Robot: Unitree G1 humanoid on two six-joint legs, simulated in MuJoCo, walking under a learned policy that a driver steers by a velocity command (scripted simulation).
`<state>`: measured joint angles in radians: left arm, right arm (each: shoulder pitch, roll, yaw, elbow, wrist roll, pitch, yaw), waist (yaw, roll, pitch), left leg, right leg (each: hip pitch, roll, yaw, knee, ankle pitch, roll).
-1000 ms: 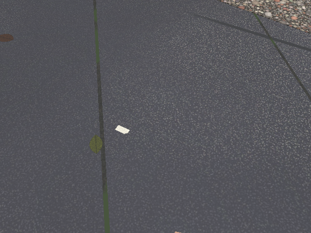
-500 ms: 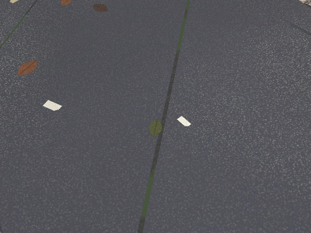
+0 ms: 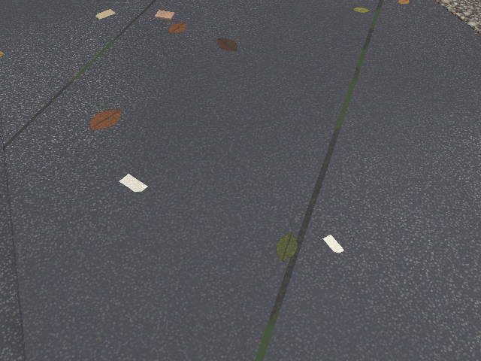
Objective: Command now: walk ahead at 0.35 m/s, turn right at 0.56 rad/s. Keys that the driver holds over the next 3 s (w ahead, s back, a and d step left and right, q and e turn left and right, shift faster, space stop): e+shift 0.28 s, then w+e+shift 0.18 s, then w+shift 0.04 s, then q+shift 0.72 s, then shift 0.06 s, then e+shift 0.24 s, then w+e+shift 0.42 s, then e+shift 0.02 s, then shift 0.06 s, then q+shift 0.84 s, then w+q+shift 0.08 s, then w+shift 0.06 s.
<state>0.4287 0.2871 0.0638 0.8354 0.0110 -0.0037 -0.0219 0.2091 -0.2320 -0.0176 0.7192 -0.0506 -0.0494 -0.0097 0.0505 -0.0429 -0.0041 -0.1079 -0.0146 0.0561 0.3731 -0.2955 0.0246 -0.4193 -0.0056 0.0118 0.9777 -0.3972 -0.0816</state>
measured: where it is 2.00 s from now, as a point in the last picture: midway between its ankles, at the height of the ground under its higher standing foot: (308, 340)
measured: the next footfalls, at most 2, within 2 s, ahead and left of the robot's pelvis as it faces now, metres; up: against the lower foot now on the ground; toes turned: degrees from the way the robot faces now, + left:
right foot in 0.28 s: +0.25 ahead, -0.12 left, +0.00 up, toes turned -19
left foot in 0.78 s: +0.47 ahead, -0.02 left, +0.00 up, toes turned -23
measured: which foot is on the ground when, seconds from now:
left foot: down 0.00-0.28, up 0.30-0.76, down 0.78-1.00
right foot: up 0.00-0.26, down 0.28-0.80, up 0.82-1.00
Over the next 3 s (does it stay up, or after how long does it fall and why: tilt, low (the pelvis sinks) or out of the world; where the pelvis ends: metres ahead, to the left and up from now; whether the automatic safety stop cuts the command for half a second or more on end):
stays up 0.86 -0.29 0.00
